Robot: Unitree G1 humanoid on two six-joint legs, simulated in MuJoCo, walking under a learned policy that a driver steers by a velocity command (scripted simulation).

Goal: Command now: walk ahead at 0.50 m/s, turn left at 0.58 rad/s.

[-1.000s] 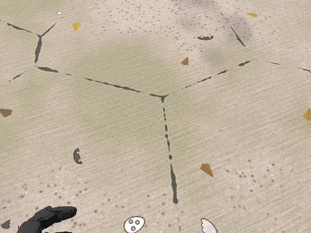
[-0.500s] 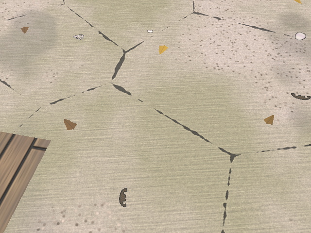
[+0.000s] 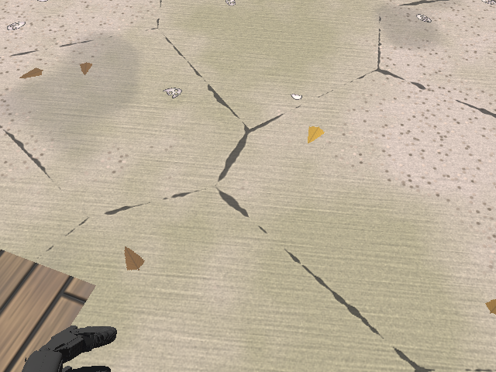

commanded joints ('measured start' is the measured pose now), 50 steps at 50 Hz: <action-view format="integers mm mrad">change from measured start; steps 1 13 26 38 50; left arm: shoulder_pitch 39 243 340 259 -13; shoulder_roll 138 118 193 69 67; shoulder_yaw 53 43 49 33 24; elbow -51 65 162 87 -55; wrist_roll -5 -1 -29 -21 -15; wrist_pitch -31 -13 42 73 68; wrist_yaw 0 4 17 21 -46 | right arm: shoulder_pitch -22 -125 -175 -140 -35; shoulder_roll -140 -43 -117 -80 -181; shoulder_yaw -38 9 -17 -16 -48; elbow -58 -126 -138 -25 64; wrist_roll -2 -16 -15 -45 -7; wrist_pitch -2 -22 -54 -88 -29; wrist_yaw -7 16 41 24 -3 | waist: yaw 88 106 38 101 41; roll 165 -57 -33 102 94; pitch -47 -15 -73 5 50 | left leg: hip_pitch -57 -586 -111 -46 206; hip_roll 228 203 112 377 405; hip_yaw -222 108 209 137 387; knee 20 562 30 -301 -156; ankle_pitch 296 60 282 371 779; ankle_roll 103 -62 10 134 60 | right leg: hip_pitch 212 440 458 -142 -90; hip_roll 17 -217 -181 -122 -35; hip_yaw -27 165 -2 27 -163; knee -54 -330 -70 564 130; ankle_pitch -54 -63 290 -160 -120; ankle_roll -49 -277 -172 -31 -126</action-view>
